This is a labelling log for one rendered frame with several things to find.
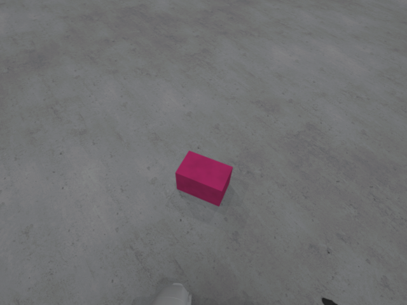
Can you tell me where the robot left thigh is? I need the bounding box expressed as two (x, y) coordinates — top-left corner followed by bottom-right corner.
(150, 285), (191, 305)

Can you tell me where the carton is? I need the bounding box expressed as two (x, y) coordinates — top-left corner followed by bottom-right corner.
(176, 151), (233, 206)

